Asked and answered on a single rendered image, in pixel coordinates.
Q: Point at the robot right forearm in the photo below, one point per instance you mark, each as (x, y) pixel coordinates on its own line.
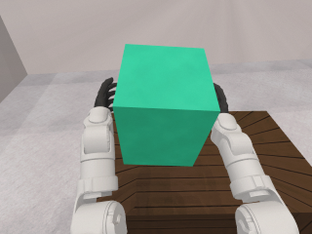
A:
(249, 183)

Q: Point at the carton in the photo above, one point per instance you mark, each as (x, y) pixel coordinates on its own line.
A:
(165, 105)

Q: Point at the left robot hand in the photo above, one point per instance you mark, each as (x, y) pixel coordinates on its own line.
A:
(103, 94)

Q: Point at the left robot upper arm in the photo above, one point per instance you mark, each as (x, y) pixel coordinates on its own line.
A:
(107, 217)

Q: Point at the right robot hand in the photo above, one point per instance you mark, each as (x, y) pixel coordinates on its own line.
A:
(221, 99)

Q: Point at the pedestal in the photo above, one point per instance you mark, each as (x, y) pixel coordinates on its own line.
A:
(197, 199)

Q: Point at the right robot upper arm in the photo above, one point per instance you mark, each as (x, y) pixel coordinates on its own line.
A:
(268, 217)

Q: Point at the robot left forearm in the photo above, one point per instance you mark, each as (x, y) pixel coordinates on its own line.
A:
(97, 158)

